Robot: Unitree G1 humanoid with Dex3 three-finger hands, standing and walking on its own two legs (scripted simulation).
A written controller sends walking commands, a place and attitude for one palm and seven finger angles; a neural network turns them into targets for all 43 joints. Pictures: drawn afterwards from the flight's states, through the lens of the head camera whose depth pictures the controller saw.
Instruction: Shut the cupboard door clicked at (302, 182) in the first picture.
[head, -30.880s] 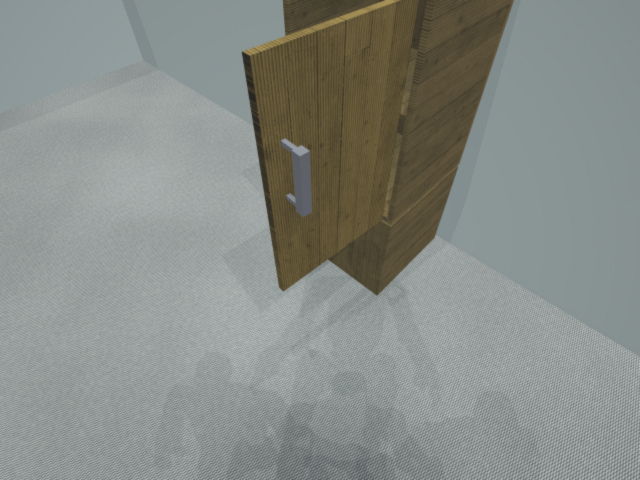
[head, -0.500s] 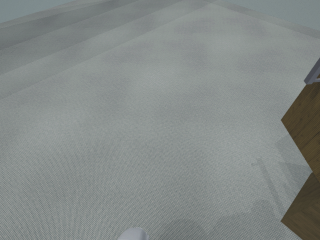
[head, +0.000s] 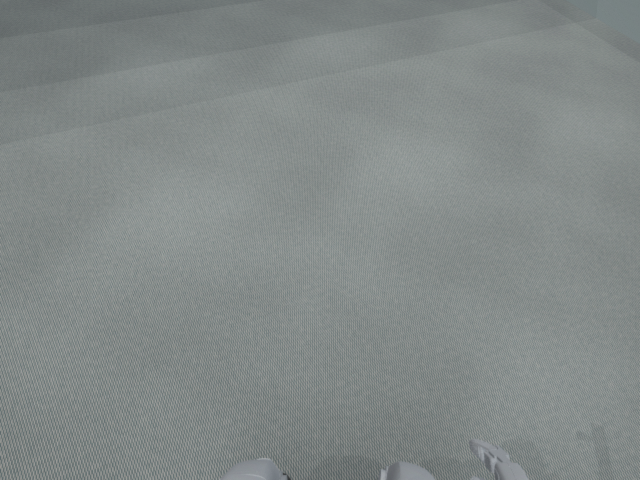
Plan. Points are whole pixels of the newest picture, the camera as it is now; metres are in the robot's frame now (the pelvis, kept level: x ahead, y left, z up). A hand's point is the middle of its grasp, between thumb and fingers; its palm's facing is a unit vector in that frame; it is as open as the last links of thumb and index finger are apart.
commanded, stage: walk to a spot facing it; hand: left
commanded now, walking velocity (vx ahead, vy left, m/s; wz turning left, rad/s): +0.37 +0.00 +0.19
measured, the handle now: out of the picture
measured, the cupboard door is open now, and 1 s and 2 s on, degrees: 52 52 52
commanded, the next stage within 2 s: turn to face it in 0.46 s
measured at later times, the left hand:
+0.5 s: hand (252, 332) +0.33 +0.14 -0.14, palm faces +0.09 -0.98 -0.19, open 7.3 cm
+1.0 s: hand (228, 331) +0.34 +0.18 -0.16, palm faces +0.13 -0.98 -0.17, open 7.4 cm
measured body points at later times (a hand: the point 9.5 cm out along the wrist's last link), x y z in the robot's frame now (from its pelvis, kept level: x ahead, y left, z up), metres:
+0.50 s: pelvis +0.23 -0.04 +0.01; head +0.27 -0.05 +0.46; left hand +0.33 +0.19 -0.12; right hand +0.18 -0.27 -0.14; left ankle +0.13 +0.07 -0.63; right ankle +0.27 -0.13 -0.72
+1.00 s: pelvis +0.35 +0.00 +0.01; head +0.38 +0.01 +0.46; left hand +0.33 +0.23 -0.15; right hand +0.50 -0.21 -0.13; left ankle +0.38 +0.11 -0.72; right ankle +0.34 -0.12 -0.68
